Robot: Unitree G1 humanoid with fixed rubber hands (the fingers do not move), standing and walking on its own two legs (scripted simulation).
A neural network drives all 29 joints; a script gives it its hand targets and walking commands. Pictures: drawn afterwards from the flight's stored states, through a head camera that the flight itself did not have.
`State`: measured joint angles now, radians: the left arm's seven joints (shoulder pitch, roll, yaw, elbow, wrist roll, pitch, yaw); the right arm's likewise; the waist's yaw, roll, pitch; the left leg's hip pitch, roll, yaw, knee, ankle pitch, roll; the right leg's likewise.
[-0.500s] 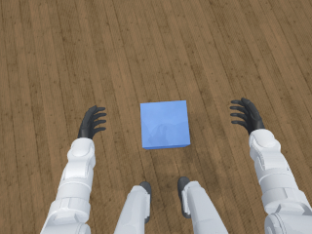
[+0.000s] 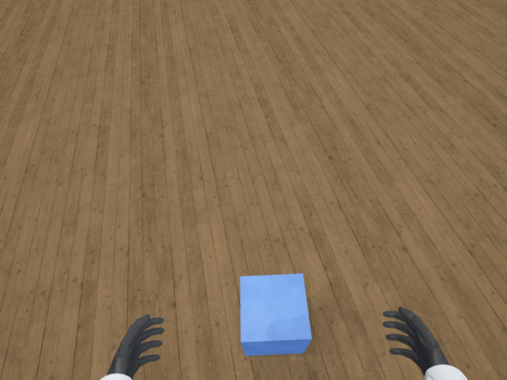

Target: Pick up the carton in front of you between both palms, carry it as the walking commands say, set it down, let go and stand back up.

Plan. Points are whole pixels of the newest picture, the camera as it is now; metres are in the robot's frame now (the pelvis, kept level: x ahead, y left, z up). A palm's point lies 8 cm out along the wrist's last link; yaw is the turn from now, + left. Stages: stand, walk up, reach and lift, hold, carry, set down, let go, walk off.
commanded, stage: let go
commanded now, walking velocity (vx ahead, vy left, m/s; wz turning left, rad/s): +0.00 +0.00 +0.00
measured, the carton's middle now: (273, 316) +0.38 -0.02 -0.65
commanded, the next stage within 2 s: stand in 0.40 s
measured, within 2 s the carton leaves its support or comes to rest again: neither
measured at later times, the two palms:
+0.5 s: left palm out of the picture +0.14 +0.25 -0.08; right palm out of the picture +0.14 -0.24 -0.08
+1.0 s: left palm out of the picture +0.09 +0.26 -0.13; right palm out of the picture +0.12 -0.25 -0.12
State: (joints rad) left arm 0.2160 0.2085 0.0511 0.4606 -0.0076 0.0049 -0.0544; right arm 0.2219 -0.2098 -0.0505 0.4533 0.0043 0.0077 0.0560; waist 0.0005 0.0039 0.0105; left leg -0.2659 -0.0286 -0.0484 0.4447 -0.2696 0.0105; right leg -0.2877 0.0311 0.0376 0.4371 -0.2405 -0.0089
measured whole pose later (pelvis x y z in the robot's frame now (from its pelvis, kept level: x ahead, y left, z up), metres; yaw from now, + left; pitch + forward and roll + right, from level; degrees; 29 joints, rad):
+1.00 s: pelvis +0.04 +0.00 -0.01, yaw +2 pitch +3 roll +0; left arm 0.34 0.26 0.00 0.80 0.02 -0.03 0.03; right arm 0.35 -0.25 0.01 0.77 -0.02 -0.03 -0.03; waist 0.00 0.00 -0.09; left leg -0.22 -0.05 -0.08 0.58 -0.40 0.02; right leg -0.23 0.02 0.00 0.57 -0.39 -0.01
